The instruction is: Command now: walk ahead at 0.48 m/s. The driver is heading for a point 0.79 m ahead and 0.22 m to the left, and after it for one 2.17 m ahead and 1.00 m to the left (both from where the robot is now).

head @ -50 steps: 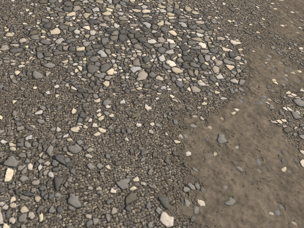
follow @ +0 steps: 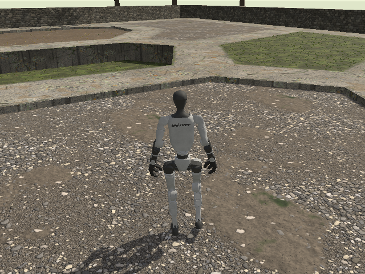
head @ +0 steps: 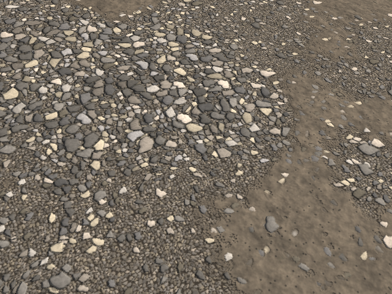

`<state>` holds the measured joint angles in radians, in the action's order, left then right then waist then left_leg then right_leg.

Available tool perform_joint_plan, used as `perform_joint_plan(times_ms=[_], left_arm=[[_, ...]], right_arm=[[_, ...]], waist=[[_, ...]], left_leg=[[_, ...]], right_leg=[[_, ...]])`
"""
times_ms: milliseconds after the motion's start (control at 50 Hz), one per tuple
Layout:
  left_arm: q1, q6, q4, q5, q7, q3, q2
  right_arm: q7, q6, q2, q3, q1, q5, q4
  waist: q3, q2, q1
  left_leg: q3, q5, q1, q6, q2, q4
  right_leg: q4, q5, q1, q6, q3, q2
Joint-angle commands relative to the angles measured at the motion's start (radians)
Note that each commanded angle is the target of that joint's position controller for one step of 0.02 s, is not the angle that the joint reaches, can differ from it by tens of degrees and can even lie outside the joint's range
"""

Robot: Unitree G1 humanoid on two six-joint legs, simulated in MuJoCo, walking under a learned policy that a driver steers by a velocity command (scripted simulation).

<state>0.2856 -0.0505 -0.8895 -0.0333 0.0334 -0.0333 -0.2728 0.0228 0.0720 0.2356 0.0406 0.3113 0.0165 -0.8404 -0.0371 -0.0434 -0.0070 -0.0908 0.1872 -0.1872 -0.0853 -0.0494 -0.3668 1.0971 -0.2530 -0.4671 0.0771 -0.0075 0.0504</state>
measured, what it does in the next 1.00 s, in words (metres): walks ahead: right foot, then left foot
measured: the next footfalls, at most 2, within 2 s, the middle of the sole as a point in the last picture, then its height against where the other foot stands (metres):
right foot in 0.36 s outside the picture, level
left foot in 0.84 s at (172, 280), level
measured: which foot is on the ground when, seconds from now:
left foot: down 0.00-0.36, up 0.38-0.82, down 0.84-1.00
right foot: up 0.00-0.34, down 0.36-0.84, up 0.86-1.00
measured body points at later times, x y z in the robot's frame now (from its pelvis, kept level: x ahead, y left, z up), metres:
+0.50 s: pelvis +0.29 -0.03 -0.01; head +0.32 -0.04 +0.44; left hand +0.37 +0.23 -0.14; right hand +0.32 -0.29 -0.15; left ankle +0.19 +0.09 -0.65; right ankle +0.34 -0.09 -0.74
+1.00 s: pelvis +0.43 +0.00 -0.01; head +0.47 +0.03 +0.43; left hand +0.47 +0.27 -0.16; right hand +0.59 -0.24 -0.13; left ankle +0.49 +0.07 -0.74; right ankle +0.42 -0.13 -0.66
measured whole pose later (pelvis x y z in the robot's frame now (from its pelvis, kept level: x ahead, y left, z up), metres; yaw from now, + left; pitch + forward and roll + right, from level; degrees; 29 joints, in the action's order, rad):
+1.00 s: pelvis +0.43 +0.00 -0.01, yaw +15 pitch +0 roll -1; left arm 0.16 0.01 -0.87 -0.03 -0.03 -0.05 -0.23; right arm -0.01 -0.02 0.25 0.07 0.20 0.01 -0.84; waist -0.09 -0.02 0.01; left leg -0.02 0.13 -0.36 -0.11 -0.08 -0.50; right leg 1.15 -0.45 -0.47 -0.01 0.02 0.01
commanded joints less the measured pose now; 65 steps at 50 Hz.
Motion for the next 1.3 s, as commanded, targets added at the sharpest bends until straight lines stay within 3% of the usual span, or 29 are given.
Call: perform_joint_plan(times_ms=[20, 140, 240, 300, 320, 340, 360, 380, 400, 420, 440, 460, 500, 560, 640, 700, 780, 820, 840, 860, 880, 900, 920, 940, 960, 1000, 1060, 1160, 1300], left_arm=[[0.024, 0.012, 0.032, -0.005, 0.01, -0.009, -0.043], [-0.224, 0.008, 0.105, -0.002, 0.015, 0.008, -0.011], [-0.341, 0.0, 0.143, 0.003, 0.011, 0.015, -0.015], [-0.259, -0.01, 0.122, 0.003, -0.002, 0.002, -0.041], [-0.156, -0.015, 0.089, 0.003, -0.01, -0.009, -0.06], [0.005, -0.025, 0.036, -0.004, -0.02, -0.022, -0.081], [0.173, -0.031, 0.001, -0.029, -0.034, -0.043, -0.151], [0.208, -0.025, -0.003, -0.041, -0.037, -0.07, -0.245], [0.144, -0.013, -0.001, 0.01, -0.027, -0.065, -0.187], [0.039, -0.014, 0.011, 0.021, -0.026, -0.051, -0.137], [-0.009, -0.023, 0.012, 0.017, -0.022, -0.038, -0.08], [-0.029, -0.031, 0.005, 0.016, -0.025, -0.028, -0.052], [-0.019, -0.05, -0.02, 0.015, -0.031, -0.015, -0.018], [0.006, -0.071, -0.042, 0.019, -0.032, -0.019, -0.056], [-0.009, -0.052, -0.036, 0.022, -0.046, -0.012, -0.051], [0.035, -0.038, -0.049, 0.024, -0.06, -0.015, -0.065], [0.044, -0.011, -0.055, 0.021, -0.076, -0.029, -0.083], [0.027, 0.003, -0.046, 0.023, -0.082, -0.039, -0.097], [0.027, 0.011, -0.041, 0.023, -0.081, -0.046, -0.109], [0.043, 0.013, 0.0, 0.02, -0.079, -0.044, -0.097], [0.09, 0.028, 0.036, 0.035, -0.07, -0.029, -0.018], [0.054, 0.047, 0.024, 0.003, -0.068, -0.027, -0.037], [-0.013, 0.051, 0.043, 0.013, -0.065, -0.031, -0.043], [-0.056, 0.05, 0.05, 0.013, -0.066, -0.035, -0.047], [-0.066, 0.054, 0.058, 0.003, -0.068, -0.039, -0.061], [-0.029, 0.074, 0.05, -0.007, -0.066, -0.037, -0.043], [-0.038, 0.086, 0.065, 0.006, -0.067, -0.035, -0.029], [-0.12, 0.094, 0.108, 0.012, -0.073, -0.037, -0.052], [-0.083, 0.067, 0.132, 0.035, -0.082, -0.03, -0.057]], right_arm=[[-0.003, 0.029, 0.119, 0.026, 0.055, -0.011, 0.012], [-0.008, 0.029, 0.101, 0.014, 0.149, -0.014, -0.052], [-0.023, 0.026, 0.117, 0.013, 0.204, -0.004, -0.1], [-0.033, 0.02, 0.137, 0.016, 0.167, 0.004, -0.111], [-0.034, 0.015, 0.148, 0.018, 0.155, 0.009, -0.115], [-0.034, 0.008, 0.151, 0.018, 0.143, 0.006, -0.115], [-0.031, 0.009, 0.123, 0.007, 0.147, -0.004, -0.089], [-0.018, 0.009, 0.003, -0.015, 0.283, -0.04, -0.071], [-0.026, 0.006, 0.121, 0.013, 0.205, -0.014, -0.082], [-0.024, 0.012, 0.123, 0.017, 0.11, -0.012, -0.05], [-0.021, 0.018, 0.107, 0.013, 0.066, -0.011, -0.043], [-0.019, 0.009, 0.094, 0.013, 0.059, -0.003, -0.051], [-0.014, -0.023, 0.051, 0.007, 0.118, 0.011, -0.078], [-0.011, -0.048, 0.04, 0.011, 0.107, 0.011, -0.078], [-0.005, -0.053, 0.028, 0.002, -0.046, 0.006, -0.023], [-0.004, -0.054, 0.019, -0.006, -0.116, 0.009, 0.003], [-0.005, -0.054, 0.045, 0.004, -0.114, 0.021, 0.021], [-0.007, -0.045, 0.06, 0.016, -0.043, 0.024, 0.01], [-0.011, -0.033, 0.081, 0.027, 0.033, 0.028, -0.007], [-0.023, -0.022, 0.193, 0.057, 0.106, 0.029, -0.002], [-0.029, -0.04, 0.278, 0.083, 0.093, 0.002, 0.006], [-0.025, -0.057, 0.242, 0.081, 0.083, -0.034, 0.014], [-0.029, -0.072, 0.192, 0.07, 0.006, -0.021, 0.03], [-0.033, -0.086, 0.144, 0.056, -0.059, -0.012, 0.04], [-0.037, -0.092, 0.121, 0.05, -0.09, -0.015, 0.05], [-0.035, -0.088, 0.119, 0.051, -0.095, -0.004, 0.055], [-0.029, -0.08, 0.161, 0.065, -0.075, -0.001, 0.056], [-0.029, -0.098, 0.181, 0.076, -0.057, 0.005, 0.069], [-0.018, -0.111, 0.188, 0.086, -0.09, 0.011, 0.086]], waist=[[-0.017, 0.109, -0.016], [-0.06, 0.102, 0.031], [-0.075, 0.107, 0.053], [-0.026, 0.124, 0.0], [0.032, 0.13, -0.043], [0.12, 0.109, -0.112], [0.24, 0.037, -0.164], [0.362, -0.202, -0.087], [0.323, -0.051, -0.097], [0.152, -0.027, -0.057], [0.08, 0.018, -0.037], [0.028, 0.021, -0.005], [0.024, 0.013, 0.04], [0.025, -0.007, 0.065], [0.01, -0.048, 0.042], [0.03, -0.047, 0.005], [0.029, -0.056, 0.0], [0.055, -0.037, 0.028], [0.096, 0.027, 0.072], [0.181, 0.182, 0.093], [0.277, 0.323, 0.041], [0.289, 0.149, 0.059], [0.154, 0.108, 0.046], [0.061, 0.061, 0.022], [0.031, 0.08, 0.007], [0.072, 0.108, -0.006], [0.108, 0.107, 0.001], [0.092, 0.162, 0.041], [0.102, 0.181, 0.031]], left_leg=[[0.227, -0.175, 0.068, -0.105, 0.254, 0.25], [0.121, -0.377, 0.128, -0.094, 0.206, 0.25], [0.114, -0.506, 0.246, -0.092, 0.248, 0.221], [0.1, -0.812, 0.322, -0.073, 0.269, 0.083], [0.092, -0.914, 0.333, -0.062, 0.26, -0.045], [0.063, -0.877, 0.273, -0.045, 0.229, -0.239], [0.037, -0.566, 0.076, -0.033, 0.188, -0.521], [0.013, 0.23, -0.32, 0.014, -0.012, -0.92], [0.151, 0.305, -0.422, -0.004, 0.0, -0.999], [0.157, 0.208, -0.462, -0.011, 0.057, -0.966], [0.152, 0.147, -0.431, -0.011, 0.092, -0.905], [0.145, 0.13, -0.38, -0.002, 0.112, -0.854], [0.142, 0.138, -0.265, 0.027, 0.108, -0.802], [0.121, 0.074, -0.276, 0.048, 0.089, -0.733], [0.057, -0.082, -0.293, 0.059, 0.093, -0.5], [0.017, -0.142, -0.274, 0.049, 0.081, -0.374], [-0.003, -0.015, -0.254, 0.008, 0.058, -0.289], [-0.011, 0.019, -0.175, -0.027, 0.025, -0.201], [0.026, -0.154, -0.067, -0.055, 0.03, -0.095], [0.29, -0.633, 0.116, -0.125, 0.234, -0.089], [0.609, -0.983, 0.276, -0.34, 0.455, -0.074], [0.579, -0.699, 0.211, -0.34, 0.43, -0.025], [0.515, -0.462, 0.083, -0.308, 0.379, 0.025], [0.458, -0.303, -0.012, -0.25, 0.314, 0.073], [0.414, -0.241, -0.062, -0.209, 0.265, 0.093], [0.37, -0.267, -0.085, -0.184, 0.214, 0.088], [0.385, -0.218, -0.058, -0.167, 0.196, 0.084], [0.493, 0.11, -0.038, -0.146, 0.185, 0.126], [0.6, 0.033, -0.056, -0.12, 0.172, 0.1]], right_leg=[[-0.009, 0.085, -0.15, -0.022, 0.003, 0.054], [-0.303, 0.261, -0.217, -0.057, 0.067, 0.04], [-0.502, 0.271, -0.154, -0.017, 0.093, -0.004], [-0.552, 0.15, -0.022, 0.034, 0.105, -0.06], [-0.574, 0.107, 0.088, 0.055, 0.112, -0.093], [-0.634, 0.143, 0.291, 0.083, 0.11, -0.1], [-0.638, 0.057, 0.552, 0.133, -0.082, 0.082], [-0.713, 0.004, 0.838, 0.291, -0.609, 0.388], [-0.803, -0.051, 0.773, 0.279, -0.691, 0.348], [-0.825, -0.026, 0.62, 0.24, -0.497, 0.309], [-0.864, 0.082, 0.496, 0.211, -0.39, 0.266], [-0.877, 0.256, 0.402, 0.178, -0.295, 0.225], [-0.881, 0.582, 0.303, 0.144, -0.142, 0.195], [-0.876, 0.815, 0.289, 0.126, -0.003, 0.172], [-0.861, 0.819, 0.295, 0.088, 0.13, 0.122], [-0.813, 0.821, 0.368, 0.089, 0.157, 0.142], [-0.679, 0.825, 0.446, 0.086, 0.152, 0.192], [-0.51, 0.829, 0.45, 0.066, 0.159, 0.19], [-0.341, 0.723, 0.408, 0.025, 0.185, 0.153], [-0.05, 0.33, 0.228, -0.032, 0.215, 0.071], [0.205, -0.436, -0.036, -0.068, 0.134, -0.145], [0.241, -0.403, -0.05, -0.073, -0.015, -0.068], [0.227, -0.319, -0.091, -0.078, -0.02, -0.049], [0.146, -0.243, -0.1, -0.084, -0.024, -0.023], [0.081, -0.191, -0.082, -0.09, -0.023, -0.011], [0.048, -0.141, -0.026, -0.102, -0.012, -0.031], [-0.041, -0.131, -0.031, -0.117, -0.023, -0.038], [-0.18, -0.131, -0.054, -0.127, -0.044, -0.049], [-0.412, -0.181, 0.111, -0.08, -0.049, -0.109]])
